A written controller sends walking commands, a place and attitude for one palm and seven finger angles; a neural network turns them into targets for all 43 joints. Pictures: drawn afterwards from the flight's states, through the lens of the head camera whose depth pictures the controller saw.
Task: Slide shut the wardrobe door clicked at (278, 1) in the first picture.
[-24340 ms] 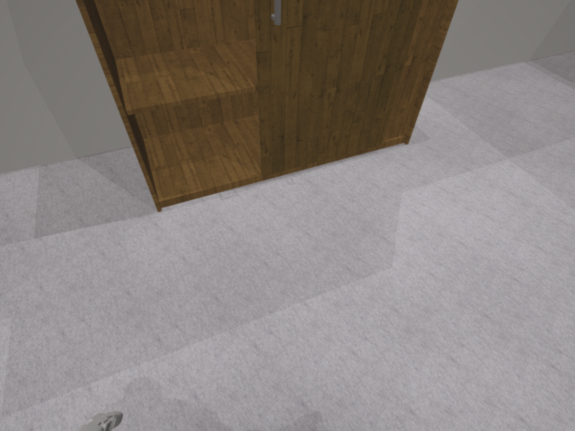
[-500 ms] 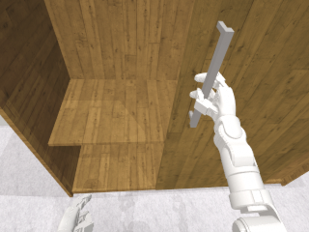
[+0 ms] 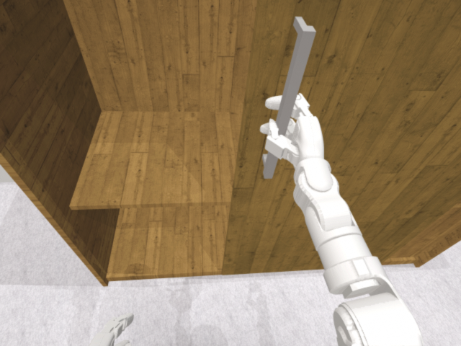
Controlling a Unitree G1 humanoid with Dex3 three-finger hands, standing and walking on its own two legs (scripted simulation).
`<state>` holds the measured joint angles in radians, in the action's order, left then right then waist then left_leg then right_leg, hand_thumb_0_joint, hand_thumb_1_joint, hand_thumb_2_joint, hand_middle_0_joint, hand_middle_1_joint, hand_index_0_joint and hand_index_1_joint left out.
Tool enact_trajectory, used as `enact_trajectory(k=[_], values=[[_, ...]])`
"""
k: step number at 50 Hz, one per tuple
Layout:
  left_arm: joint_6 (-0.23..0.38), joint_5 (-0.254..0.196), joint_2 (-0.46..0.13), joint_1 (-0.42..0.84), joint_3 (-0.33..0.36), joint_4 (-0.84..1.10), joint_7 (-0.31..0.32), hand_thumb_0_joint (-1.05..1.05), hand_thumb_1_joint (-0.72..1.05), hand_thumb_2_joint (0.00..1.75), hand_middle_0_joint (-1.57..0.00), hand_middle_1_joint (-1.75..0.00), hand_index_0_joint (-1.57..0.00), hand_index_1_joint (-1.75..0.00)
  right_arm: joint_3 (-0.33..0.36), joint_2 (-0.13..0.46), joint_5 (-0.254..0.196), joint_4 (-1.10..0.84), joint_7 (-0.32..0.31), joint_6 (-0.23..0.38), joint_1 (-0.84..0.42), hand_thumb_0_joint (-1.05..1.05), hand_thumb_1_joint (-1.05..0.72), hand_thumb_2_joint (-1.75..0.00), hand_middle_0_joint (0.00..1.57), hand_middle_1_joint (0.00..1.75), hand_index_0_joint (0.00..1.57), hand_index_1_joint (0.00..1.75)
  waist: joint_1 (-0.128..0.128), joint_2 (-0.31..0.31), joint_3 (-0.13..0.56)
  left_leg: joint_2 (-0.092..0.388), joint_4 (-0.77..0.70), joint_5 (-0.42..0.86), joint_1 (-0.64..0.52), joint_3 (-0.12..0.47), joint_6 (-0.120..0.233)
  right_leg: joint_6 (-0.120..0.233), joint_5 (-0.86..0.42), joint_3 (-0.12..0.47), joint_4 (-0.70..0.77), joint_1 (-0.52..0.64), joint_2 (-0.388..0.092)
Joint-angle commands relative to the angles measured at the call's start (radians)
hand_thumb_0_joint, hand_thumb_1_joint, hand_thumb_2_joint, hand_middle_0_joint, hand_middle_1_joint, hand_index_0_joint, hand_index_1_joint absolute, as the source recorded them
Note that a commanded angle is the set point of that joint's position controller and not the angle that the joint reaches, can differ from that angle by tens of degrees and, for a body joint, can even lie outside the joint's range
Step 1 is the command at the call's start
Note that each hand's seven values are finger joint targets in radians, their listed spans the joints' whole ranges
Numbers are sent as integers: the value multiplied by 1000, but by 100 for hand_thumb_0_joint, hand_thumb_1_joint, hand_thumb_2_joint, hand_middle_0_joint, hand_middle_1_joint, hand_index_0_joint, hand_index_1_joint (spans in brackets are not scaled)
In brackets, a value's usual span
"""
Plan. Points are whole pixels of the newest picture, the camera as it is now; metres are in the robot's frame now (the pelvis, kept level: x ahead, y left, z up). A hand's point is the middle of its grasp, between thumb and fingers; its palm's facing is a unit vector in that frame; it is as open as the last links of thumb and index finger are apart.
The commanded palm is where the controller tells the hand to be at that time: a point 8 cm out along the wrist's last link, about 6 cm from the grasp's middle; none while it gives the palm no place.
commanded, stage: step sideways, sliding the door along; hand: right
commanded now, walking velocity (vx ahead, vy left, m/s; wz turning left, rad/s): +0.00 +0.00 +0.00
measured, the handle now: (280, 112) +0.48 -0.05 +0.17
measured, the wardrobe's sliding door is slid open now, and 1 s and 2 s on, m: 0.48 0.43 0.06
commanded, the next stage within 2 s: none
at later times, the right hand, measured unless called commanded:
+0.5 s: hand (257, 139) +0.42 -0.01 +0.15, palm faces -0.02 +0.99 -0.12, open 5.7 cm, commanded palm +0.40 -0.03 +0.15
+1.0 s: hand (236, 135) +0.43 +0.02 +0.15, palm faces +0.26 +0.96 -0.09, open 6.1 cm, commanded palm +0.38 +0.04 +0.15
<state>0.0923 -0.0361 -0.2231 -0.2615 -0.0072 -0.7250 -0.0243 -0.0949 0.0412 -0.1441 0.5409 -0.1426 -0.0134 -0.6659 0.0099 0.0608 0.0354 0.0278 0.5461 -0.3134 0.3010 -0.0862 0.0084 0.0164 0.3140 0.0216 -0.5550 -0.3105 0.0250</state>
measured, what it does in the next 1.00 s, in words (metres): steps to the left: right foot, then left foot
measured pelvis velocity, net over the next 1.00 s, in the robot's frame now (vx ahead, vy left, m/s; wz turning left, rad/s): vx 0.01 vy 0.21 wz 0.02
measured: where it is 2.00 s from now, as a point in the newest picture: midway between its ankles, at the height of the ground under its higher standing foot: outside the picture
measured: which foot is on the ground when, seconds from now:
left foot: down 0.00-0.60, up 0.62-0.96, down 0.98-1.00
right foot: down 0.00-0.36, up 0.38-0.58, down 0.60-0.98, up 1.00-1.00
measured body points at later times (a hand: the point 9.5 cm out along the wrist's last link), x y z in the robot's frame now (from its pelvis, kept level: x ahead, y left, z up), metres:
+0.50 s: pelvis -0.01 +0.07 +0.00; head +0.05 +0.09 +0.44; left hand +0.10 +0.31 -0.13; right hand +0.42 -0.07 +0.16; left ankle -0.02 +0.11 -0.73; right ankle -0.02 -0.06 -0.67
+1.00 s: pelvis +0.01 +0.21 -0.02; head +0.09 +0.21 +0.42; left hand +0.20 +0.39 -0.15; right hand +0.41 -0.03 +0.15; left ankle +0.06 +0.38 -0.74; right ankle +0.02 -0.04 -0.73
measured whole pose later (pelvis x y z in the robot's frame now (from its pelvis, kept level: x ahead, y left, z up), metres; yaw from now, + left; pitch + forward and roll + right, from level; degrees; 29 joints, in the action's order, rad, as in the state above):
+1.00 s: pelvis +0.01 +0.21 -0.02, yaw +1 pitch -5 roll +4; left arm 0.02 -0.06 -0.17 -0.09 -0.01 -0.63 0.01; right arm 0.11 0.23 -0.09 0.30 -0.14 0.06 -0.64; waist 0.13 0.12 -0.29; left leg 0.04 0.60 -0.22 0.26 -0.09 -0.04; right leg -0.12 0.36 0.09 -0.75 -0.27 -0.31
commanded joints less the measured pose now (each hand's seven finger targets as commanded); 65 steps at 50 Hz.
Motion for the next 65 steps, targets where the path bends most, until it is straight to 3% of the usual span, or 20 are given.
enact_trajectory(k=[1, 2, 5, 12, 16, 18, 21, 27, 29, 30, 31, 35, 40, 44, 48, 51, 55, 56, 58, 65], values=[[50, 3, -99, 40, 39, 120, -3, 0, 90, 90, -20, -30, -20, -30, -165, -169, 15, -237, 68, 89, -580, 0, -90, -90, 45, 140, 45, 140, -115, -105, 341, -52, -33, 397, 33, 16, 19, -3, -457, 43, 15, 290, -33], [19, 6, -142, 59, 43, 148, 42, 0, 90, 90, -20, -30, -20, -30, 212, 395, 95, -327, 33, 156, -652, 0, -90, -90, 45, 140, 45, 140, -29, -98, 294, 18, -79, 313, -32, 95, -2, 36, -366, 20, 40, 209, -104], [-11, 9, -105, 116, 40, 162, 71, 0, 90, 90, -20, -30, -20, -30, 45, 157, 87, -266, 78, 195, -531, 0, -90, -90, 45, 140, 45, 140, -52, -84, 267, 11, -32, 269, -51, 75, -7, 50, -310, 41, 60, 237, -148], [-70, 14, -110, 124, 55, 200, 93, 0, 90, 90, -20, -30, -20, -30, 68, 182, 79, -279, 86, 197, -496, 0, -90, -90, 45, 140, 45, 140, -55, 70, 207, -41, 168, -146, 148, 71, 20, 171, -430, 235, 31, 364, -362], [-91, 4, -114, 133, 59, 206, 95, 0, 90, 90, -20, -30, -20, -30, 110, 231, 94, -265, 90, 186, -462, 0, -90, -90, 45, 140, 45, 140, -29, -120, 203, -5, -111, 146, -191, 107, 66, 65, -327, 2, -231, 88, -222], [-91, -10, -91, 148, 75, 199, 94, 0, 90, 90, -20, -30, -20, -30, 156, 273, 100, -233, 80, 177, -438, 0, -90, -90, 45, 140, 45, 140, -10, -482, 170, 220, -248, 488, -339, 486, 193, -7, 175, -66, -615, -202, -17], [-74, 12, -58, 159, 51, 175, 95, 0, 90, 90, -20, -30, -20, -30, 67, 159, 115, -308, 92, 216, -463, 0, -90, -90, 45, 140, 45, 140, -15, -155, 168, 202, -112, 745, -401, 336, 222, -11, 182, -28, -567, -229, -55], [-93, 18, -62, 166, 54, 209, 97, 0, 90, 90, -20, -30, -20, -30, -15, 97, 110, -443, 83, 242, -461, 0, -90, -90, 45, 140, 45, 140, -24, -174, 269, 123, -41, 733, -312, 208, 154, 0, -92, -139, -34, 115, -46], [-90, 10, -105, 137, 77, 206, 92, 0, 90, 90, -20, -30, -20, -30, -32, 96, 95, -480, 83, 235, -426, 0, -90, -90, 45, 140, 45, 140, -70, -51, 325, 39, 317, 540, 29, 132, 34, 96, -474, 21, 187, 557, -227], [-91, 9, -133, 149, 87, 217, 69, 0, 90, 90, -20, -30, -20, -30, -71, 44, 67, -518, 94, 236, -446, 0, -90, -90, 45, 140, 45, 140, -80, 194, 335, -51, 639, -71, 349, 124, -27, 253, -858, 397, 137, 744, -537], [-90, 7, -95, 188, 68, 224, 42, 0, 90, 90, -20, -30, -20, -30, -47, 58, 68, -509, 95, 231, -456, 0, -90, -90, 45, 140, 45, 140, -71, 75, 279, -65, 895, -166, 398, 250, 9, 305, -847, 468, 135, 669, -596], [-113, 20, -115, 218, 69, 191, 48, 0, 90, 90, -20, -30, -20, -30, -35, 92, 92, -565, 92, 205, -462, 0, -90, -90, 45, 140, 45, 140, -28, -29, 163, 50, 930, -138, 578, 224, 13, 244, -588, 255, 114, 499, -533], [-62, -12, -122, 178, 85, 234, 45, 0, 90, 90, -20, -30, -20, -30, -165, -38, 95, -573, 119, 170, -509, 0, -90, -90, 45, 140, 45, 140, -53, 199, 217, 41, 461, 16, 181, 8, -15, 131, -540, -66, 113, 314, -353], [-27, -21, -108, 194, 76, 242, 45, 0, 90, 90, -20, -30, -20, -30, -116, 17, 88, -562, 110, 175, -488, 0, -90, -90, 45, 140, 45, 140, -55, 281, 255, -5, 231, 26, 39, -53, -21, 96, -676, -83, 2, 368, -352], [-32, -32, -80, 213, 57, 223, 37, 0, 90, 90, -20, -30, -20, -30, -63, 109, 108, -589, 97, 205, -438, 0, -90, -90, 45, 140, 45, 140, -46, 115, 265, -25, -192, 381, -233, -46, -14, 5, -559, -69, -302, 315, -255], [-53, -27, -73, 247, 81, 202, 55, 0, 90, 90, -20, -30, -20, -30, 26, 222, 122, -633, 72, 196, -370, 0, -90, -90, 45, 140, 45, 140, -20, -552, 270, 248, -121, 886, -430, 340, 181, -44, 266, -27, -641, -102, -86], [-65, -14, -80, 255, 68, 191, 65, 0, 90, 90, -20, -30, -20, -30, -40, 95, 80, -779, 45, 208, -279, 0, -90, -90, 45, 140, 45, 140, -84, -131, 271, 125, 218, 681, -219, 68, 62, 11, -258, -33, 170, 275, -161], [-66, 0, -130, 286, 101, 238, 61, 0, 90, 90, -20, -30, -20, -30, -60, 71, 56, -840, 52, 214, -259, 0, -90, -90, 45, 140, 45, 140, -61, 140, 270, 22, 410, 240, 99, 20, -23, 141, -782, 283, 170, 512, -449], [-80, -8, -145, 298, 117, 269, 27, 0, 90, 90, -20, -30, -20, -30, -66, 53, 56, -785, 70, 205, -205, 0, -90, -90, 45, 140, 45, 140, -49, 132, 249, -4, 782, -225, 262, 136, -22, 277, -896, 385, 153, 480, -602], [-53, -6, -121, 245, 100, 282, 1, 0, 90, 90, -20, -30, -20, -30, -54, 98, 77, -885, 79, 205, -152, 0, -90, -90, 45, 140, 45, 140, -49, 263, 210, 22, 362, -99, 173, 33, -17, 83, -868, -56, 5, 485, -439]])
